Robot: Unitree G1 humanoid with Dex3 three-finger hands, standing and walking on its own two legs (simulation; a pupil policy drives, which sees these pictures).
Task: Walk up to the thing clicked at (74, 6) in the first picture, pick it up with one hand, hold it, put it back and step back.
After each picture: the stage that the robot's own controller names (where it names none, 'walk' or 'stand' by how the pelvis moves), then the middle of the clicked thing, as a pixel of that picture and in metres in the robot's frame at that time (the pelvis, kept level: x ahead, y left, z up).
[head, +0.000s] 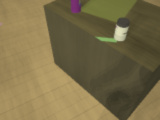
stand; out of the picture +1.08 +0.06 +0.02
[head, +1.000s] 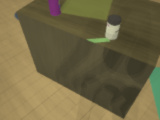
walk; out of the picture +0.97 +0.16 +0.04
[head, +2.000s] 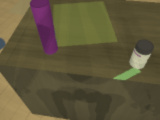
walk; (46, 29) +0.60 +0.13 +0.04
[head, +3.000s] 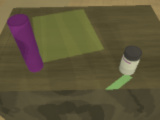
stand; (28, 46) +0.49 +0.24 +0.05
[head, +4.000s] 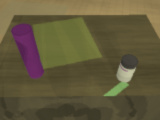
stand; (30, 54) +0.50 +0.23 +0.02
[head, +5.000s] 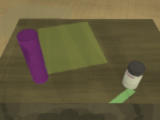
stand; (35, 59) +0.47 +0.21 +0.02
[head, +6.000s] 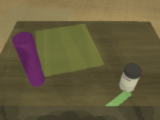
stand; (31, 62) +0.46 +0.23 +0.02
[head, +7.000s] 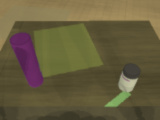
stand; (29, 63) +0.46 +0.23 +0.02
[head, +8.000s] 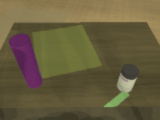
stand; (28, 64) +0.46 +0.24 +0.02
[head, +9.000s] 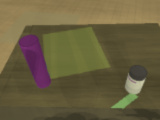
rise first; (37, 64) +0.46 +0.23 +0.02
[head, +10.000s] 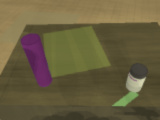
go down; (38, 62) +0.47 +0.23 +0.02
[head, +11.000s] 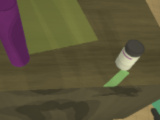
go down; (12, 36) +0.48 +0.21 +0.07
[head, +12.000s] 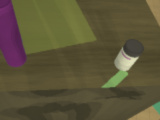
approach; (8, 36) +0.47 +0.22 +0.08
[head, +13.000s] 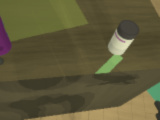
close in; out of the picture +0.49 +0.23 +0.11
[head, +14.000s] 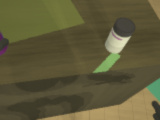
lift; out of the picture +0.50 +0.24 +0.12
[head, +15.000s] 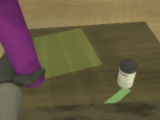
lift; (19, 47) +0.33 +0.17 +0.25
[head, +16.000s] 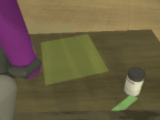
hold; (14, 38) +0.32 +0.18 +0.28
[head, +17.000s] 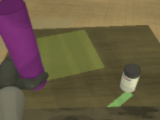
hold; (25, 52) +0.32 +0.16 +0.23
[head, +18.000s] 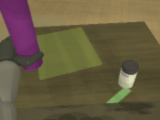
crouch; (22, 31) +0.41 +0.17 +0.24
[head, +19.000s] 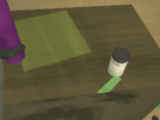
lower; (2, 25) +0.48 +0.21 +0.18
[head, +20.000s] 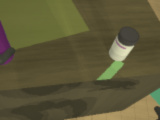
lower; out of the picture +0.47 +0.23 +0.11
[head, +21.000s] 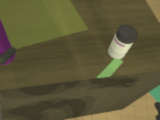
lower; out of the picture +0.48 +0.23 +0.11
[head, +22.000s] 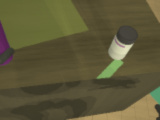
lower; out of the picture +0.48 +0.23 +0.11
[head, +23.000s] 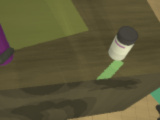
lower; out of the picture +0.48 +0.23 +0.11
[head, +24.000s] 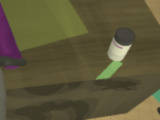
open; (0, 37) +0.47 +0.21 +0.10
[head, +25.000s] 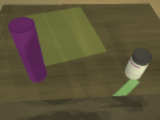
sink last; (31, 54) +0.44 +0.19 +0.07
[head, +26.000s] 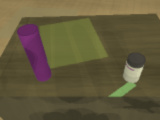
stand; (36, 55) +0.47 +0.22 +0.06
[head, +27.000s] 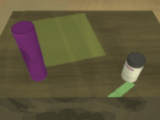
stand; (32, 54) +0.46 +0.21 +0.06
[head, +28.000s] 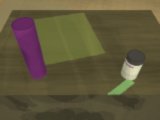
stand; (32, 51) +0.46 +0.21 +0.07
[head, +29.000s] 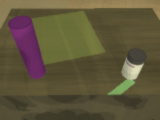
stand; (30, 51) +0.46 +0.21 +0.08
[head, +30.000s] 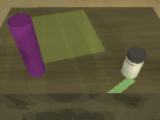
stand; (29, 49) +0.46 +0.21 +0.08
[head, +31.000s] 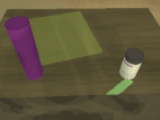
stand; (27, 52) +0.46 +0.21 +0.08
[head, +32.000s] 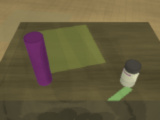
stand; (39, 61) +0.48 +0.20 +0.02
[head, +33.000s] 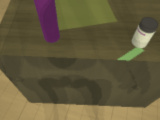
walk; (47, 14) +0.59 +0.15 +0.06
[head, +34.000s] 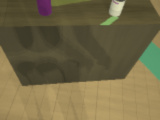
walk; out of the picture +0.79 +0.21 +0.04
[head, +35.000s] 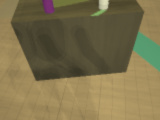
stand; out of the picture +1.05 +0.29 +0.04
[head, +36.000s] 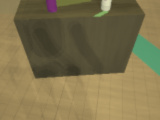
stand; out of the picture +1.06 +0.25 +0.02
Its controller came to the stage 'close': yes
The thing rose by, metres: 0.25
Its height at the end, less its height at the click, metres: +0.00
